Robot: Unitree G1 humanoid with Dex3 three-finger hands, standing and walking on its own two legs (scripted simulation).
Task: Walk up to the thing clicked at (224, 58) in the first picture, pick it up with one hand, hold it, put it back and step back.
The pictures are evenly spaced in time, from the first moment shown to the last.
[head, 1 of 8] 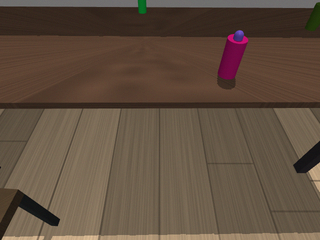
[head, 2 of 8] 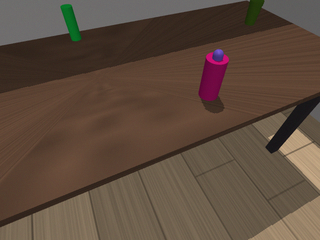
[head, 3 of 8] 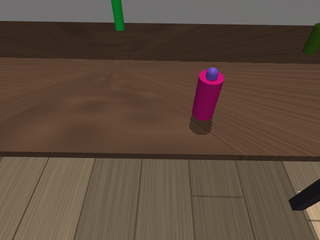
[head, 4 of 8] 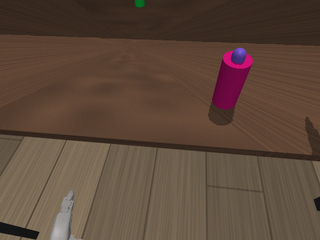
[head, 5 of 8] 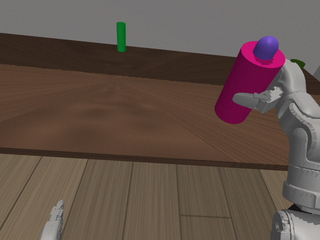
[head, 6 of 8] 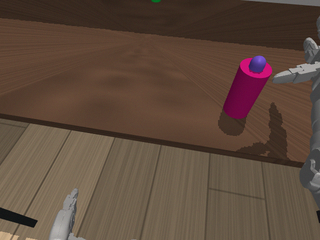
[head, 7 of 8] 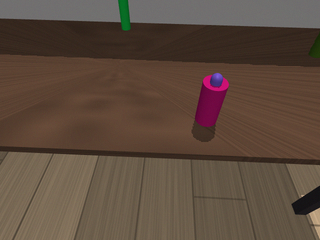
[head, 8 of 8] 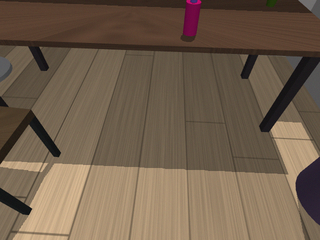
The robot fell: no
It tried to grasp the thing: yes
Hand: right
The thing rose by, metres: 0.24
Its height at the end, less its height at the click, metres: +0.00
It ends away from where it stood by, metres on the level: 0.03
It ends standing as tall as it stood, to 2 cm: yes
